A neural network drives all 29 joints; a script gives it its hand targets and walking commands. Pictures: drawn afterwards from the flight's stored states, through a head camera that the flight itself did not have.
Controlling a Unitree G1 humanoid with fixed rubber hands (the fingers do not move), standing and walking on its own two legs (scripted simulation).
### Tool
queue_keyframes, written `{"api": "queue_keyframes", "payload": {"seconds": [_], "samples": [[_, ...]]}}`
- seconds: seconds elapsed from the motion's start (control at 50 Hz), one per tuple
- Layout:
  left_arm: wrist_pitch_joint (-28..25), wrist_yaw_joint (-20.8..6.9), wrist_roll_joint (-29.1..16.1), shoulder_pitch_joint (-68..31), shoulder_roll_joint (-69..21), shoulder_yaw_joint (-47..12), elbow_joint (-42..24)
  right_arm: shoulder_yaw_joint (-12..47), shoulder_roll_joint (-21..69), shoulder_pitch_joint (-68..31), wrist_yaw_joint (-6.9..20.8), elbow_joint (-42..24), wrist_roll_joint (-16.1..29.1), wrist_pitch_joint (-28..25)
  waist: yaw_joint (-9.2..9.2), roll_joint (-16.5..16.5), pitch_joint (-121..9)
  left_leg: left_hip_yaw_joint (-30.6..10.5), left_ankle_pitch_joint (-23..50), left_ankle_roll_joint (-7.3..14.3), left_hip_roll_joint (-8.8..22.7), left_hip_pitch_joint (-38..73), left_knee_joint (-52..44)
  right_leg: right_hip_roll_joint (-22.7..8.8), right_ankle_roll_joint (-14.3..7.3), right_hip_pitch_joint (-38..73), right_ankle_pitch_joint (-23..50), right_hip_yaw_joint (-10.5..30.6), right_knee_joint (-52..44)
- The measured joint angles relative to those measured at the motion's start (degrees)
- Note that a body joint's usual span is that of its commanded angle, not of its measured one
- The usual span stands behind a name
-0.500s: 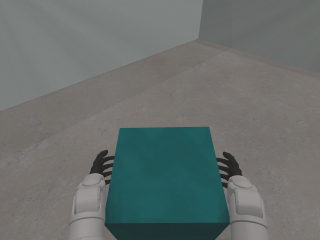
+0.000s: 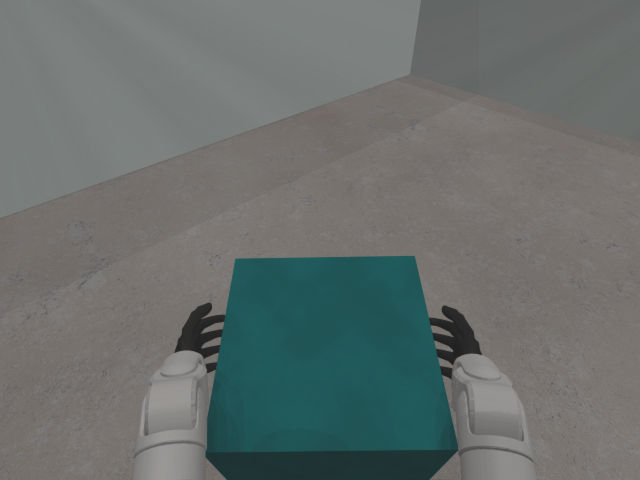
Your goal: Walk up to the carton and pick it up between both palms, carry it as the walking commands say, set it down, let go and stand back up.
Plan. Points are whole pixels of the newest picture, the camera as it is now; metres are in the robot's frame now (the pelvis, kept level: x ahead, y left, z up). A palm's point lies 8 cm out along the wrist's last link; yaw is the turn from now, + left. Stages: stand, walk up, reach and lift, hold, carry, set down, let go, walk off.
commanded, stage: reach and lift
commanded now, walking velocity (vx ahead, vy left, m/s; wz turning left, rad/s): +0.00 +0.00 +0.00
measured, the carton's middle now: (326, 373) +0.31 +0.00 -0.03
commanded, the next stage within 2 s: hold in 0.16 s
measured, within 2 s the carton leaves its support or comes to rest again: neither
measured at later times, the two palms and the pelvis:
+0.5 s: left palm (188, 366) +0.27 +0.18 +0.05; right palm (467, 374) +0.27 -0.17 +0.04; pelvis -0.01 +0.01 +0.00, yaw -1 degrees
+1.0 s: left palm (188, 368) +0.27 +0.18 +0.04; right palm (465, 370) +0.27 -0.17 +0.04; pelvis +0.00 +0.00 +0.00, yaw +0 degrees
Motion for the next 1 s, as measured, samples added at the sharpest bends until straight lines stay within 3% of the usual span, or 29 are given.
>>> {"api": "queue_keyframes", "payload": {"seconds": [0.62, 1.0], "samples": [[-0.58, 0.56, 0.06, -1.79, -0.36, 0.95, 2.1, -1.97, 0.33, -1.72, 0.61, 1.84, -1.18, -0.99, 0.04, 0.31, 0.2, 0.69, -0.28, 0.23, -0.45, -1.4, 2.23, -0.13, 0.3, -1.57, -0.25, 0.49, 2.32], [0.15, 0.68, -0.69, 1.2, 0.18, -0.96, -0.87, 0.81, -0.19, 1.06, -0.19, -0.65, 0.28, -0.38, 0.26, 0.24, -0.09, 0.12, 0.1, -0.05, 0.01, -0.8, 0.6, 0.15, -0.09, -0.67, 0.22, -0.1, 0.36]]}}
